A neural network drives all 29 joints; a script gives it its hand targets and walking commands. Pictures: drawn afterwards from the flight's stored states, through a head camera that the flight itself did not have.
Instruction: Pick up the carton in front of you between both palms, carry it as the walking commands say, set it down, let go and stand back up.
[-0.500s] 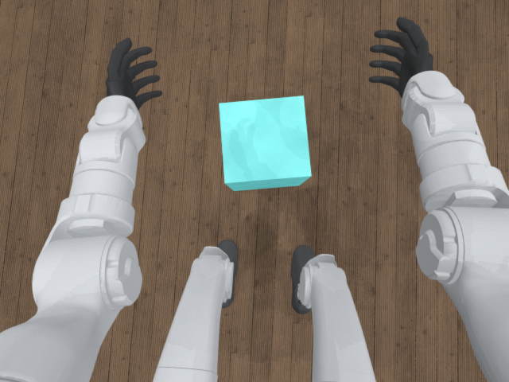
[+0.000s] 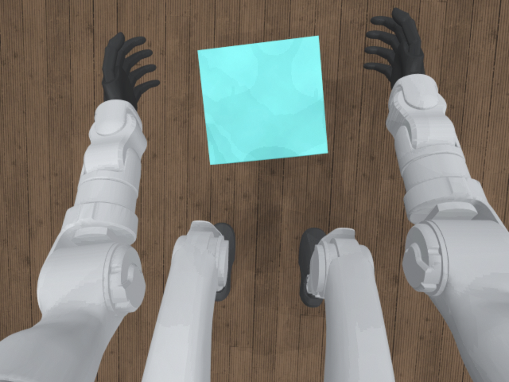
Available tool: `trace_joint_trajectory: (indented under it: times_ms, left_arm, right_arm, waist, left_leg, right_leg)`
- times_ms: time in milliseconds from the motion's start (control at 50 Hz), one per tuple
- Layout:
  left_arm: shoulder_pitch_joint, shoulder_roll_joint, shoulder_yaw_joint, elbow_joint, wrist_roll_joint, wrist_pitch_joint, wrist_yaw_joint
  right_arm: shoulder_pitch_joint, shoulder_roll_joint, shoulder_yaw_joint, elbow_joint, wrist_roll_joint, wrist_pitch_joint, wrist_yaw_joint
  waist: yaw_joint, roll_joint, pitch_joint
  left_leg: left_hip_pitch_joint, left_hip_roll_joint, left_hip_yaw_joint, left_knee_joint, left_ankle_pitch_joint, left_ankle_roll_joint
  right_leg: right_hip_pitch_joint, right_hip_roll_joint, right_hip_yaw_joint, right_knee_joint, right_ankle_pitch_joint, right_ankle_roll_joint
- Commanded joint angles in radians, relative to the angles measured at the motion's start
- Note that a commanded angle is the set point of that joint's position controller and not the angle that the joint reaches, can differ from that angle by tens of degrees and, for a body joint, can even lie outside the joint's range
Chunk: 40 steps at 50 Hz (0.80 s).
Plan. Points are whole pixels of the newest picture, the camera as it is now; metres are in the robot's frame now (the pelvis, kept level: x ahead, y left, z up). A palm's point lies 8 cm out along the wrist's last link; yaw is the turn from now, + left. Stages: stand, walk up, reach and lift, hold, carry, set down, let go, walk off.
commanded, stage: reach and lift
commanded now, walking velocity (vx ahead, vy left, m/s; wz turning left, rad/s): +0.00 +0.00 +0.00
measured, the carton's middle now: (263, 112) +0.49 +0.02 -0.40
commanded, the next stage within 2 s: none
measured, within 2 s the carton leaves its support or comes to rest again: leaves its support in 1.32 s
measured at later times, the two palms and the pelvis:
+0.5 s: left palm (169, 115) +0.47 +0.20 -0.33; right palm (360, 98) +0.51 -0.17 -0.33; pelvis -0.05 +0.00 -0.15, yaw +0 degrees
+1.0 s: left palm (181, 113) +0.48 +0.17 -0.32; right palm (344, 99) +0.51 -0.14 -0.33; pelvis -0.04 +0.00 -0.15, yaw +1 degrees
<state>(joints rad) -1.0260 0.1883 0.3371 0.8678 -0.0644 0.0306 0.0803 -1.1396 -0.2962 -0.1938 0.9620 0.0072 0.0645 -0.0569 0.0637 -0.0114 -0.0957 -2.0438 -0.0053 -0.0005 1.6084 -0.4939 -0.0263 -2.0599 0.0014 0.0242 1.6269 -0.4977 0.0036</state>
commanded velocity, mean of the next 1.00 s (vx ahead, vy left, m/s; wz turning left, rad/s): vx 0.00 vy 0.00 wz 0.00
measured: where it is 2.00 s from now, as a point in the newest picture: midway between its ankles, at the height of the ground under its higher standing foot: (264, 278)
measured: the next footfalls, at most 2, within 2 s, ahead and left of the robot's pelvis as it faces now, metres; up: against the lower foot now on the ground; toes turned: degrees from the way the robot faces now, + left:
none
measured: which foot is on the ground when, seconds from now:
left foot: down 0.00-1.00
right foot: down 0.00-1.00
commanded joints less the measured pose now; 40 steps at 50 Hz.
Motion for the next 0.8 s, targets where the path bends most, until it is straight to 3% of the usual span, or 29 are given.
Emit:
trace_joint_trajectory:
  times_ms: [0, 100, 180, 260, 380, 520, 600, 780]
  left_arm:
    - [-0.191, 0.156, -0.056, -0.122, -0.07, -0.017, 0.023]
    - [-0.326, 0.202, -0.108, -0.133, -0.135, 0.018, 0.056]
    - [-0.429, 0.211, -0.126, -0.043, -0.151, 0.042, 0.069]
    - [-0.502, 0.213, -0.131, 0.073, -0.147, 0.033, 0.066]
    - [-0.592, 0.237, -0.14, 0.177, -0.153, -0.005, 0.059]
    - [-0.634, 0.26, -0.204, 0.125, -0.228, -0.037, 0.077]
    - [-0.552, 0.204, -0.236, 0.134, -0.259, -0.04, 0.076]
    - [-0.515, 0.189, -0.188, 0.167, -0.185, -0.046, 0.074]
  right_arm:
    - [-0.281, -0.132, 0.055, -0.144, 0.068, -0.018, -0.021]
    - [-0.407, -0.191, 0.104, -0.137, 0.142, 0.014, -0.038]
    - [-0.489, -0.211, 0.129, -0.018, 0.173, 0.034, -0.041]
    - [-0.549, -0.225, 0.149, 0.109, 0.188, 0.021, -0.035]
    - [-0.641, -0.253, 0.18, 0.196, 0.208, -0.02, -0.024]
    - [-0.685, -0.274, 0.247, 0.119, 0.261, -0.051, -0.041]
    - [-0.624, -0.238, 0.247, 0.061, 0.254, -0.054, -0.044]
    - [-0.541, -0.189, 0.193, 0.151, 0.213, -0.053, -0.033]
  waist:
    - [0.022, -0.101, -1.127]
    - [0.028, -0.092, -1.123]
    - [0.03, -0.071, -0.963]
    - [0.03, -0.051, -0.814]
    - [0.027, -0.045, -0.731]
    - [0.032, -0.078, -0.924]
    - [0.007, -0.09, -0.949]
    - [0.016, -0.052, -0.719]
  left_leg:
    - [0.446, -0.061, 0.056, 0.036, 0.522, -0.044]
    - [0.441, -0.05, 0.08, 0.136, 0.348, -0.041]
    - [0.383, -0.032, 0.081, 0.189, 0.182, -0.037]
    - [0.334, -0.015, 0.068, 0.244, 0.114, -0.03]
    - [0.316, -0.006, 0.049, 0.326, 0.147, -0.027]
    - [0.393, -0.017, 0.058, 0.405, 0.295, -0.024]
    - [0.428, -0.031, 0.052, 0.422, 0.367, -0.018]
    - [0.297, -0.034, 0.047, 0.394, 0.254, -0.026]
  right_leg:
    - [0.729, 0.059, -0.013, 0.069, 0.567, 0.026]
    - [0.672, 0.052, -0.039, 0.157, 0.354, 0.025]
    - [0.537, 0.034, -0.039, 0.199, 0.166, 0.023]
    - [0.423, 0.017, -0.027, 0.245, 0.078, 0.017]
    - [0.354, 0.004, -0.008, 0.328, 0.09, 0.013]
    - [0.496, 0.001, -0.017, 0.422, 0.247, 0.015]
    - [0.49, 0.015, -0.032, 0.436, 0.315, 0.021]
    - [0.331, 0.022, -0.018, 0.403, 0.202, 0.018]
